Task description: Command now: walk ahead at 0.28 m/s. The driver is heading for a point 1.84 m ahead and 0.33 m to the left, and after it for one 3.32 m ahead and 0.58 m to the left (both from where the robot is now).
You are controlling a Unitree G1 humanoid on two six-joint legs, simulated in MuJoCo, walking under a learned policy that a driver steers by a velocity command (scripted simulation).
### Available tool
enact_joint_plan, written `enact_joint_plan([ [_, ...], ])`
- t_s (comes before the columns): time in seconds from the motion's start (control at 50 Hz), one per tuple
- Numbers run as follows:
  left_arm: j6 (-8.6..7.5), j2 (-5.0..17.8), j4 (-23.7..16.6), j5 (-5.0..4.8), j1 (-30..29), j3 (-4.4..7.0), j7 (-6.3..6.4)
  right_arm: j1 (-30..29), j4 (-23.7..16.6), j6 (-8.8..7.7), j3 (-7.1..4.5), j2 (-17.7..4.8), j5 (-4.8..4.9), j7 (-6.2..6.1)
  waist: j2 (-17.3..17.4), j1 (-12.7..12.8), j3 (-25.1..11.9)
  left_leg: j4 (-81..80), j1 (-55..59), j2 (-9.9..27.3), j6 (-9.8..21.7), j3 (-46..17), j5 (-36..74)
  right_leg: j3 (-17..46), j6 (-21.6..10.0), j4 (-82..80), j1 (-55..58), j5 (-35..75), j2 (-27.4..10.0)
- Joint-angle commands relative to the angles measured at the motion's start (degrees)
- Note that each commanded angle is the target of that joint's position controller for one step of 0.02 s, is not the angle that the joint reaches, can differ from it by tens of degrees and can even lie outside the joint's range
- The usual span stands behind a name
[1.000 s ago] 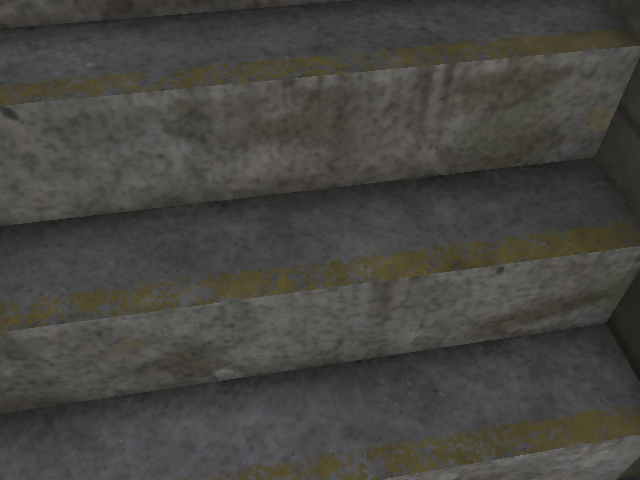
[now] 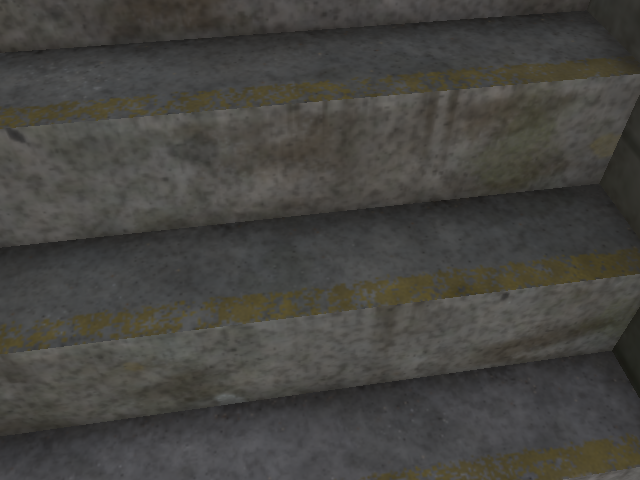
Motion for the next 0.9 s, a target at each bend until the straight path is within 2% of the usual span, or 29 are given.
enact_joint_plan([
  [0.02,-1.23,10.08,-2.52,-0.63,0.79,2.38,0.41,-2.68,-3.42,-2.31,-0.50,-4.01,0.51,0.72,-6.79,0.80,6.63,3.38,-7.50,-1.95,1.98,3.64,-4.06,18.00,-7.73,-14.25,-3.01,-20.39,-14.08],
  [0.08,-2.08,7.60,-4.39,-0.22,-2.88,1.85,0.35,1.18,-2.04,-3.90,-1.06,-4.59,0.72,1.94,-3.71,-1.77,7.45,-3.20,-3.52,-2.25,4.93,2.44,-1.89,10.82,-5.24,-8.26,-4.07,-9.75,-9.46],
  [0.1,-2.45,5.91,-4.93,-0.24,-3.10,1.42,0.26,2.73,-1.45,-4.18,-1.49,-5.69,0.76,2.14,0.37,-1.70,6.95,-5.59,-0.51,-1.75,5.98,-0.16,0.26,5.76,-3.31,-3.22,-5.34,-3.44,-5.29],
  [0.12,-3.02,4.24,-5.45,0.07,-3.07,0.93,0.18,5.16,-0.77,-4.25,-2.39,-7.93,1.17,2.19,7.84,-1.79,5.47,-8.32,5.69,1.06,7.96,-5.59,6.09,0.33,-0.66,4.35,-9.53,1.21,-1.19],
  [0.14,-3.58,4.28,-6.02,0.55,-3.62,0.72,0.33,10.04,-0.03,-4.20,-3.54,-10.46,1.54,2.33,13.00,-3.66,3.42,-10.52,15.21,6.30,11.69,-13.72,14.01,-2.04,1.74,12.16,-18.17,0.53,0.44],
  [0.16,-4.30,5.13,-6.88,0.33,-5.45,0.68,0.42,15.62,0.86,-4.32,-4.27,-11.77,1.10,2.47,13.85,-6.21,1.80,-13.08,22.41,13.46,16.37,-22.52,22.42,-1.56,2.29,20.03,-26.03,-8.66,0.27],
  [0.18,-4.56,6.11,-7.41,-0.41,-6.96,0.95,0.17,17.38,1.17,-4.86,-4.57,-11.94,0.35,2.48,10.71,-6.63,1.46,-13.85,25.11,18.63,19.34,-26.57,29.62,1.57,2.35,32.17,-31.61,-18.93,-1.54],
  [0.2,-4.44,6.06,-7.53,-0.91,-6.46,0.98,-0.27,15.58,0.46,-5.23,-4.47,-11.10,-0.03,2.43,5.83,-4.71,0.95,-13.44,24.83,19.57,19.08,-23.90,31.03,4.17,1.51,38.14,-33.99,-18.07,-4.48],
  [0.26,-4.98,3.77,-9.38,-0.89,-10.01,0.62,-0.97,5.71,-3.52,-4.31,-3.95,-7.57,0.64,1.85,3.82,-1.58,3.17,-17.01,16.39,13.56,12.15,-11.96,29.32,1.96,1.12,25.88,-29.34,-9.78,-7.92],
  [0.3,-5.49,1.36,-9.67,-0.40,-11.19,-0.58,-1.33,3.90,-5.03,-3.60,-4.46,-9.58,0.91,1.53,5.66,-1.37,2.68,-17.75,7.26,7.59,10.40,-4.39,30.25,-2.83,2.24,16.53,-16.77,-4.78,-4.37],
  [0.36,-4.73,5.25,-8.94,-0.59,-7.70,0.47,-0.51,2.20,-6.88,-3.82,-5.44,-12.58,1.33,1.32,8.06,1.53,-2.09,-13.52,8.12,7.72,9.97,-4.13,43.74,-2.41,1.90,7.64,-7.49,8.23,-1.85],
  [0.38,-4.49,6.24,-8.20,-0.48,-5.31,1.02,-0.27,0.91,-7.69,-3.76,-5.16,-11.39,1.66,1.41,7.61,3.18,-3.71,-10.27,8.57,7.03,8.93,-3.24,45.77,-2.37,0.59,3.25,-3.84,12.16,-1.21],
  [0.42,-2.43,6.85,-3.76,0.07,8.71,2.50,0.20,3.85,-6.57,-3.00,-3.44,-6.39,1.67,2.41,5.57,8.32,-8.42,6.63,1.06,3.19,6.51,1.14,46.12,-3.56,-1.96,2.84,11.78,15.11,-0.62],
  [0.44,-1.79,11.05,-2.25,0.65,14.75,3.71,0.43,1.80,-8.22,-3.26,-2.15,-2.88,0.05,3.17,-6.25,10.39,-8.24,24.59,-14.14,-1.11,3.43,2.82,22.17,10.65,-5.40,-1.54,21.76,23.71,-9.99],
  [0.46,-1.38,15.59,-2.42,1.87,15.68,3.95,0.09,8.25,-7.36,-3.58,-0.78,2.50,0.10,3.45,-19.53,5.75,-11.64,45.90,-23.16,-7.44,1.35,1.08,-17.44,32.94,-16.55,-7.46,23.46,31.64,-25.63],
  [0.48,-1.72,12.95,-1.71,1.30,13.84,3.98,-0.34,10.83,-5.63,-3.21,-1.78,-1.68,1.69,3.88,-12.01,4.62,-8.92,60.24,-29.98,-3.78,2.19,-3.17,-18.97,35.62,-20.77,-10.42,17.66,4.87,-27.43],
  [0.5,-1.62,9.09,-2.61,0.28,8.94,3.08,-0.80,6.41,-7.49,-3.18,-2.25,-4.29,2.55,4.22,-8.76,3.68,-1.16,65.72,-37.25,-1.19,3.39,-1.89,-14.81,30.44,-17.91,-12.49,11.51,-12.70,-24.33],
  [0.52,-1.28,6.44,-3.60,0.07,3.93,2.14,-1.10,2.67,-8.97,-2.75,-2.14,-3.34,2.55,3.80,-6.48,1.98,3.43,68.41,-40.16,0.28,3.22,0.40,-11.28,26.38,-14.34,-13.71,4.78,-17.64,-21.17],
  [0.56,-0.93,3.32,-3.12,1.28,1.79,0.50,-1.85,3.79,-9.23,-1.71,-1.68,-1.16,1.40,2.92,-3.43,-0.81,6.13,72.73,-39.43,1.44,2.24,1.05,-5.97,20.28,-11.93,-14.04,-6.15,-13.67,-17.61],
  [0.64,-1.02,2.59,1.62,2.11,10.66,-0.65,-0.86,4.06,-10.88,-1.01,0.07,3.26,1.02,2.13,-6.36,-0.01,5.08,88.55,-47.17,-0.51,0.98,2.82,-0.98,15.13,-14.22,-13.35,-10.89,-6.35,-17.41],
  [0.66,-1.04,3.12,2.87,1.87,13.60,-0.64,-0.66,3.00,-11.96,-0.65,0.45,4.10,2.00,1.30,-8.73,0.53,5.11,97.81,-53.39,-0.71,0.74,2.25,-3.89,17.54,-14.78,-14.28,-7.49,-8.48,-19.39],
  [0.7,-1.08,2.59,3.80,0.82,15.22,-0.83,-0.42,-0.26,-16.14,-0.66,1.48,5.15,2.08,1.16,-6.44,0.26,7.17,102.94,-64.48,0.01,1.22,-2.08,-5.93,17.96,-12.79,-13.24,-1.17,-8.40,-20.48],
  [0.74,-0.64,2.22,4.30,1.42,18.06,-0.99,0.18,-4.77,-20.23,-1.24,2.73,6.44,1.52,1.46,-3.24,1.76,7.53,104.50,-74.03,-0.37,1.70,-4.77,-6.16,17.42,-11.42,-12.81,5.83,-5.51,-21.58],
  [0.76,-0.27,1.64,5.92,1.96,21.59,-1.39,0.12,-8.52,-21.45,-1.39,3.81,9.09,1.84,1.58,-5.60,4.00,8.14,115.59,-81.91,-2.56,2.19,-4.42,-8.76,19.09,-11.61,-13.06,10.58,-2.33,-23.95],
  [0.78,-0.13,1.26,5.88,1.59,22.28,-1.62,0.54,-8.80,-23.45,-1.58,4.48,9.50,2.03,1.71,-4.62,3.26,8.80,116.75,-86.32,-1.70,2.56,-6.81,-9.75,18.25,-10.41,-12.43,13.47,-2.56,-24.28],
  [0.82,-0.39,0.98,3.81,1.61,17.90,-2.07,0.50,-13.37,-28.43,-2.28,5.98,9.35,1.54,2.33,-2.68,2.09,10.38,106.95,-81.79,-0.28,2.55,-4.19,-7.15,11.30,-7.82,-14.12,5.71,2.68,-20.71],
  [0.84,-0.04,2.00,2.34,0.12,14.34,-2.39,0.92,-17.07,-32.73,-2.69,7.15,9.14,0.63,2.76,-1.25,0.16,10.06,88.95,-70.66,2.41,2.02,1.15,-2.85,6.26,-6.58,-18.42,-5.98,1.98,-16.50],
  [0.88,-0.20,2.71,2.47,-1.30,17.76,-1.96,1.80,-21.86,-37.12,-2.92,7.97,10.05,-1.13,3.02,-3.01,1.33,5.08,74.69,-49.60,4.51,1.52,8.68,6.31,5.22,-8.59,-26.72,-13.91,10.79,-16.04],
  [0.9,1.09,7.54,2.01,-3.15,15.66,-0.36,2.33,-19.11,-36.95,-2.19,9.59,12.55,-1.26,2.96,-7.60,-1.69,-1.48,60.78,-31.09,2.37,3.42,12.32,-10.80,1.92,-8.40,-29.53,-15.43,25.42,-16.13],
])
